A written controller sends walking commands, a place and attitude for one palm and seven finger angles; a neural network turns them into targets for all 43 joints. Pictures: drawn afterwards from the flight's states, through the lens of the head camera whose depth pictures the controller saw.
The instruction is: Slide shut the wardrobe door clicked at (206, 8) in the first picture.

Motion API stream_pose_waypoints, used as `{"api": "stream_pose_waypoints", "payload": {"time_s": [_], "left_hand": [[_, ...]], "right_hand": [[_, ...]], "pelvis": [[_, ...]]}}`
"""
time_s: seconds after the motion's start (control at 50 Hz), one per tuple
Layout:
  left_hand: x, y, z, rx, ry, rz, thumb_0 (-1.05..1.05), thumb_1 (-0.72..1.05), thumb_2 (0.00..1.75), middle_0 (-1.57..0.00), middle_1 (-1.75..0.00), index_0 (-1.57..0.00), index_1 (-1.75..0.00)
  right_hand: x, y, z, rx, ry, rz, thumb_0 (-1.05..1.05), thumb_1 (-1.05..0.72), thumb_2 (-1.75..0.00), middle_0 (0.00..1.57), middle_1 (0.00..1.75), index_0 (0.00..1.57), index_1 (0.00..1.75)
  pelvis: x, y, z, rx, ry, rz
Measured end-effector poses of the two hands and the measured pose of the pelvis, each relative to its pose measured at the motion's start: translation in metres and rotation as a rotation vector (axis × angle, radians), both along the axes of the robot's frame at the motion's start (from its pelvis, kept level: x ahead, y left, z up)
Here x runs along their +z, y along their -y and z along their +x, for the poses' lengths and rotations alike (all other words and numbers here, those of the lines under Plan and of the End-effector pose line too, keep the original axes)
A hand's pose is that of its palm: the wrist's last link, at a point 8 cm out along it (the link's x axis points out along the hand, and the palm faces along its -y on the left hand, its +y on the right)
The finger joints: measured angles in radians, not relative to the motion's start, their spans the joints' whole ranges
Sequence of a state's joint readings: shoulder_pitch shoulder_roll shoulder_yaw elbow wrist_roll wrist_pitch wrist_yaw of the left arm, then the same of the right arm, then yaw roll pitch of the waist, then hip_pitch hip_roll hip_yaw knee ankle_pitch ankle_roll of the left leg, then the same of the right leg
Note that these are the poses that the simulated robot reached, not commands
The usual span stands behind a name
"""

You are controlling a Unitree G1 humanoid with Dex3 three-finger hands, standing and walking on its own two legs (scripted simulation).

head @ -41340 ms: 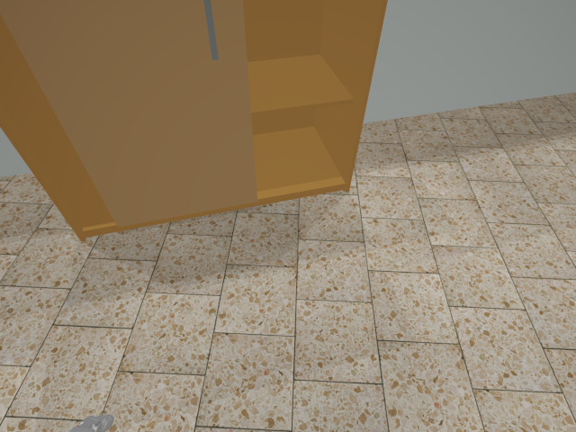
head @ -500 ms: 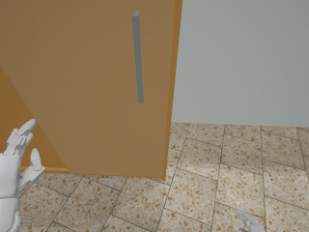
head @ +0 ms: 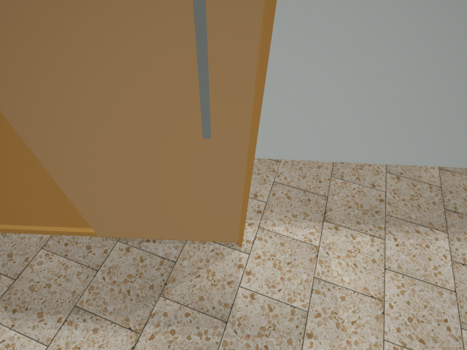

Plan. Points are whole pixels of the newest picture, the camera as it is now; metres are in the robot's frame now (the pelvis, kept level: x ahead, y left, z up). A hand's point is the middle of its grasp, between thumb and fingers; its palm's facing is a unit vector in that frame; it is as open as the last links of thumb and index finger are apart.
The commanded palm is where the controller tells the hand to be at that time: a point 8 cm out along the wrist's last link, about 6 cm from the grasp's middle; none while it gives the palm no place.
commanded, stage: let the arm hang, fingers relaxed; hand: left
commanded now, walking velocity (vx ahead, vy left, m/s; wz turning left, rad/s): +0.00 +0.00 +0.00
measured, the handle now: (204, 73) +0.59 +0.11 +0.14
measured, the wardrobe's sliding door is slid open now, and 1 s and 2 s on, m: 0.00 0.00 0.00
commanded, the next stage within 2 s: look to check the result in 0.54 s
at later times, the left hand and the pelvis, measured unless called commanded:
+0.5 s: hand out of the picture +0.05 +0.18 -0.18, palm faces -0.03 -0.98 -0.20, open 7.3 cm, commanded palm none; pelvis +0.01 +0.00 +0.00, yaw -1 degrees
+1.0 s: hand out of the picture +0.02 +0.17 -0.18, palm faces -0.02 -0.98 -0.19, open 7.3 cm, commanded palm none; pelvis +0.02 +0.00 +0.00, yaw -1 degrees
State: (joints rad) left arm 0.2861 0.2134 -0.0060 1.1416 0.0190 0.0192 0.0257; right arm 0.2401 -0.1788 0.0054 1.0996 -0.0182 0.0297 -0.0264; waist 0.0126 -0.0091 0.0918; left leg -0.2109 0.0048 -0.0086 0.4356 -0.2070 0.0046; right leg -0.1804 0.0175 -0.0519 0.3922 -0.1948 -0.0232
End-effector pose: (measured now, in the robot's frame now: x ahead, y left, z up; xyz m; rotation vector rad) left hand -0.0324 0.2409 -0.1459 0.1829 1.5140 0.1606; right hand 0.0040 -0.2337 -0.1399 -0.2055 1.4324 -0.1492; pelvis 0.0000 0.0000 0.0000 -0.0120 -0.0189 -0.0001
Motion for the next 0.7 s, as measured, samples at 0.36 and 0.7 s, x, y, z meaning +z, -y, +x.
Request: {"api": "stream_pose_waypoints", "payload": {"time_s": [0.36, 0.7], "left_hand": [[0.000, 0.014, 0.073, -0.056, 0.183, -0.015, 0.01, 0.92, 0.89, -0.20, -0.30, -0.20, -0.30], [-0.003, 0.016, 0.055, -0.040, 0.105, -0.026, 0.01, 0.91, 0.89, -0.20, -0.30, -0.20, -0.30]], "right_hand": [[-0.005, -0.015, 0.001, -0.058, 0.045, 0.037, 0.00, -0.91, -0.90, 0.20, 0.30, 0.20, 0.30], [-0.003, -0.012, 0.001, -0.061, 0.011, 0.024, 0.00, -0.91, -0.90, 0.20, 0.30, 0.20, 0.29]], "pelvis": [[0.001, -0.001, 0.007, -0.022, 0.010, 0.011], [0.001, -0.001, 0.013, -0.021, 0.003, 0.008]]}}
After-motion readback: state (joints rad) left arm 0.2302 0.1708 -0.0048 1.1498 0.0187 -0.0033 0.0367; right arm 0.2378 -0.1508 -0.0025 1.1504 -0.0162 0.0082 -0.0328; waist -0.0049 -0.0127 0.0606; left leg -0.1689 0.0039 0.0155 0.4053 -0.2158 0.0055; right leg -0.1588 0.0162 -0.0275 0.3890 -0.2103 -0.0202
